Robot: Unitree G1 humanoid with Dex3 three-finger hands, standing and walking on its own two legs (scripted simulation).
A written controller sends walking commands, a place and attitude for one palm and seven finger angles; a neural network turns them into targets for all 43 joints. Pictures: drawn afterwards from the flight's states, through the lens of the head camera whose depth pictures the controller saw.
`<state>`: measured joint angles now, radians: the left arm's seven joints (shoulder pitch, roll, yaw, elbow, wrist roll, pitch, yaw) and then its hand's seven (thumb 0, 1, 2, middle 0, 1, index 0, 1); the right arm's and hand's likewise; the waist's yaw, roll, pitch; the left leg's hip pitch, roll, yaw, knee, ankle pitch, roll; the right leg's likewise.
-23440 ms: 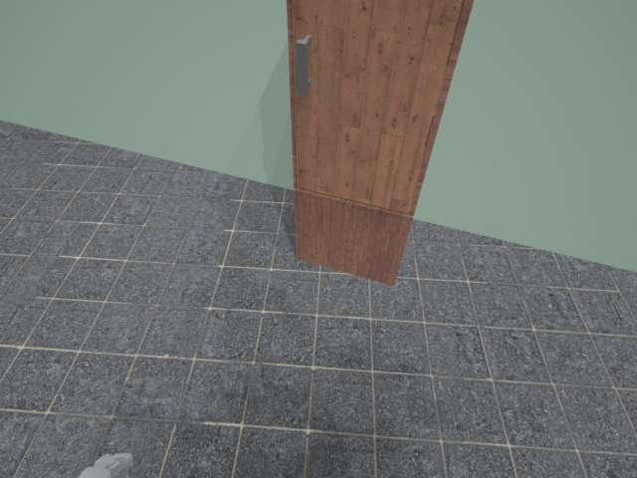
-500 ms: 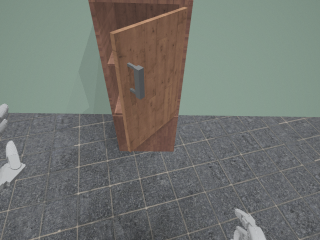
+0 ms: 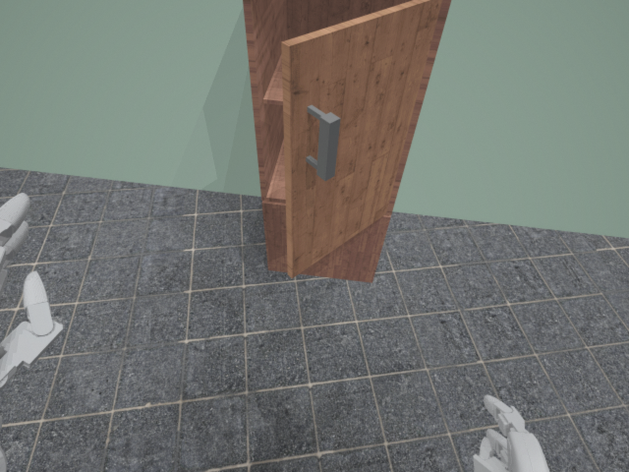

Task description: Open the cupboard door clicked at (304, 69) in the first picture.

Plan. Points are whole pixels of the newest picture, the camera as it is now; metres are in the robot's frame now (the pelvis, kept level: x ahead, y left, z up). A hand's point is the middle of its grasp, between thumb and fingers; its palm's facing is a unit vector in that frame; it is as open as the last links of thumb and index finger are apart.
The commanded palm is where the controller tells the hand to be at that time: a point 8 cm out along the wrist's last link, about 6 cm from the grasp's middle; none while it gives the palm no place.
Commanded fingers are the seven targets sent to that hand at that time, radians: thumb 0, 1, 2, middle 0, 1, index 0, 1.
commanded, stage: stop stepping back and stand still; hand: left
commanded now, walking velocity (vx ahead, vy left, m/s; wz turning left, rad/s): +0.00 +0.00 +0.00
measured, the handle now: (319, 142) +0.63 +0.04 +0.07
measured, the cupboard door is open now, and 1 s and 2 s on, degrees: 48 48 48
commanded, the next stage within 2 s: let the arm hang, fingers relaxed in 0.66 s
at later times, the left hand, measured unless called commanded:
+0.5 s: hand out of the picture +0.18 +0.28 +0.17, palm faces +0.41 -0.78 -0.46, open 7.4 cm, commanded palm +0.12 +0.32 +0.18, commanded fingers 0.00 0.90 0.90 -0.20 -0.30 -0.20 -0.30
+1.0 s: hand out of the picture +0.08 +0.22 -0.13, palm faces -0.07 -0.95 -0.29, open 7.4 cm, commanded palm none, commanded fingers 0.00 0.90 0.90 -0.20 -0.30 -0.20 -0.30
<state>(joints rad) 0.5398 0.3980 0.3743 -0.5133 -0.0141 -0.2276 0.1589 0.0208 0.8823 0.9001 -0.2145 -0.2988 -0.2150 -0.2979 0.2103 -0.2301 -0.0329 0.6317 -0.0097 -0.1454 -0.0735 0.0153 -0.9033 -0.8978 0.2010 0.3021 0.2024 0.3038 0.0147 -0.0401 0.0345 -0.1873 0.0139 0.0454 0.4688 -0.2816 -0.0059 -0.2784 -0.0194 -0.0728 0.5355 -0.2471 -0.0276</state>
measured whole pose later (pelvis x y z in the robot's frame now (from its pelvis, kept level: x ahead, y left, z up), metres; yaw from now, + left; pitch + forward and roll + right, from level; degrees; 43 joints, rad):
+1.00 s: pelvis -0.04 +0.02 -0.01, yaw +0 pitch +0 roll +1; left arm 0.24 0.24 0.00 0.67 0.04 0.04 -0.01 0.01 0.90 0.90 -0.20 -0.30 -0.20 -0.29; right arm 0.14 -0.28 0.00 0.86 -0.03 -0.02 0.02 0.01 -0.90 -0.90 0.20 0.30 0.20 0.30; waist -0.03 0.02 0.06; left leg -0.29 -0.02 0.06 0.55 -0.26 0.02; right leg -0.36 -0.05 -0.06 0.59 -0.23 -0.01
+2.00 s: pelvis -0.01 +0.01 +0.01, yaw +1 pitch -1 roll +0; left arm 0.23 0.17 0.02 1.14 0.01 -0.01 0.02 0.01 0.91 0.90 -0.20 -0.30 -0.20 -0.30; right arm 0.25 -0.16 0.00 1.13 -0.02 0.00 -0.02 0.00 -0.91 -0.90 0.20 0.30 0.20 0.30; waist 0.00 0.01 0.06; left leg -0.16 0.00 0.03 0.39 -0.22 0.00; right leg -0.21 -0.03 -0.09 0.40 -0.17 -0.02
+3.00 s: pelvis -0.01 +0.00 +0.00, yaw -8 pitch +0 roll +2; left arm 0.17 0.21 0.07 1.02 0.03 0.06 -0.02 0.01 0.90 0.90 -0.20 -0.30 -0.20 -0.30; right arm 0.20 -0.20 -0.04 1.02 -0.03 0.02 -0.03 0.00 -0.90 -0.90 0.20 0.30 0.20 0.30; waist 0.01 -0.02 0.12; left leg -0.18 0.06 0.18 0.52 -0.32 -0.01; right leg -0.38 0.01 0.00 0.79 -0.41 -0.02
